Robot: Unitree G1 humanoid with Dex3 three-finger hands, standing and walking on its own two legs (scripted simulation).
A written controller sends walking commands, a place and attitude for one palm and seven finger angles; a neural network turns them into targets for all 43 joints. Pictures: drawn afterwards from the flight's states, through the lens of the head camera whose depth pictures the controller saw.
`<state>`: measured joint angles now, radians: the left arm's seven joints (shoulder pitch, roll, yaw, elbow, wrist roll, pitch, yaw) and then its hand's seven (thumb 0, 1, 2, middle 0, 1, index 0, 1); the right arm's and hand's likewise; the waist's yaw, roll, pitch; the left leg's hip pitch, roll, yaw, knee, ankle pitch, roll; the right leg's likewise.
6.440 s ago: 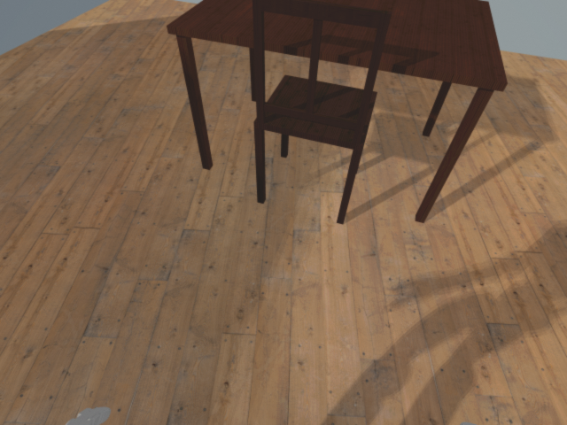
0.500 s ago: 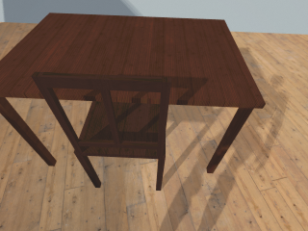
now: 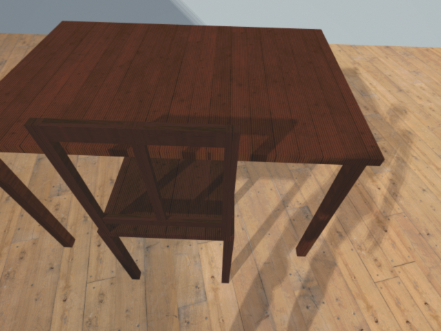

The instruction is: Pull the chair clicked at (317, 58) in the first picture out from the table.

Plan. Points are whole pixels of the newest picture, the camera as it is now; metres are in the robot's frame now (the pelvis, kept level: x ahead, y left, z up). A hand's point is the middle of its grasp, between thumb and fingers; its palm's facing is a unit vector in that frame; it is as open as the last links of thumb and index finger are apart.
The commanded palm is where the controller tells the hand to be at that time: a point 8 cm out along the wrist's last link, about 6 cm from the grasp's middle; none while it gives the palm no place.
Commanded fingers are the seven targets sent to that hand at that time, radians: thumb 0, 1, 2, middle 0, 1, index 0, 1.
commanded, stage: come to a stop and stand still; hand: left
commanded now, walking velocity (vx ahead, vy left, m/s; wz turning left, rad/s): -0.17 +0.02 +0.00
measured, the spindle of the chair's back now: (152, 186) +0.44 +0.19 -0.06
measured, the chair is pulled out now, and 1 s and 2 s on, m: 0.00 0.00 0.00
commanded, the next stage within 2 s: look again from close up in 0.78 s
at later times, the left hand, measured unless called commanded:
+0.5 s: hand out of the picture +0.02 +0.20 -0.17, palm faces +0.03 -0.98 -0.21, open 7.4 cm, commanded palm none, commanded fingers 0.00 0.90 0.90 -0.20 -0.30 -0.20 -0.30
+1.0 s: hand out of the picture -0.05 +0.19 -0.18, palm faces +0.03 -0.98 -0.18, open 7.4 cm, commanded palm none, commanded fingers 0.00 0.90 0.90 -0.20 -0.30 -0.20 -0.30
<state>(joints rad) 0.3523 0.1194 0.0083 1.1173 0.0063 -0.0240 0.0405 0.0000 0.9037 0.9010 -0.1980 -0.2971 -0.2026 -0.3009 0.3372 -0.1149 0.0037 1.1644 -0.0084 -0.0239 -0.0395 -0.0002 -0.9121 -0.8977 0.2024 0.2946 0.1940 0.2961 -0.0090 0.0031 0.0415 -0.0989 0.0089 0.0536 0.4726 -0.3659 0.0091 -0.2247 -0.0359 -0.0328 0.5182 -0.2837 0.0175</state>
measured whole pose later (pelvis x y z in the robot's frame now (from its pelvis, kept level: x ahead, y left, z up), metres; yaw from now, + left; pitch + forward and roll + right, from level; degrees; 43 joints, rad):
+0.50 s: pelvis -0.04 +0.02 +0.00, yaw +1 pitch -2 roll -1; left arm 0.23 0.20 -0.01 0.99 0.01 0.01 0.04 0.00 0.90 0.90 -0.20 -0.30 -0.20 -0.30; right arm 0.23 -0.18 -0.01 0.99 -0.01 0.00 -0.02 0.00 -0.92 -0.90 0.20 0.29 0.19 0.30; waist -0.01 -0.02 0.02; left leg -0.17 -0.01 0.06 0.54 -0.34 0.04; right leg -0.25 -0.06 -0.05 0.51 -0.23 0.04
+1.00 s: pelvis -0.03 +0.02 +0.00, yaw +1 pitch -2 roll +0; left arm 0.32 0.16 -0.02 1.10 0.01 0.00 0.04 0.00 0.90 0.90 -0.20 -0.30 -0.20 -0.30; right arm 0.27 -0.15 0.02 1.12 0.00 -0.02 -0.02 0.00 -0.91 -0.90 0.20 0.29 0.20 0.30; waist 0.00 -0.02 0.05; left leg -0.12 -0.03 0.06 0.45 -0.31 0.05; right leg -0.21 -0.08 -0.04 0.45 -0.21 0.05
